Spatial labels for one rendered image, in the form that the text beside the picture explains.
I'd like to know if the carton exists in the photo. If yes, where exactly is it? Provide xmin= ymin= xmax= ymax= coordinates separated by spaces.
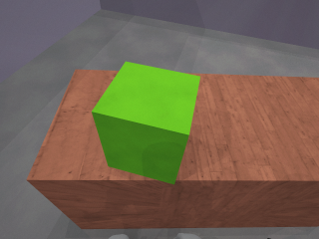
xmin=92 ymin=62 xmax=200 ymax=185

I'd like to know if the pedestal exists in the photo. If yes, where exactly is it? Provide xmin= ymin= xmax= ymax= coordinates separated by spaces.
xmin=26 ymin=69 xmax=319 ymax=229

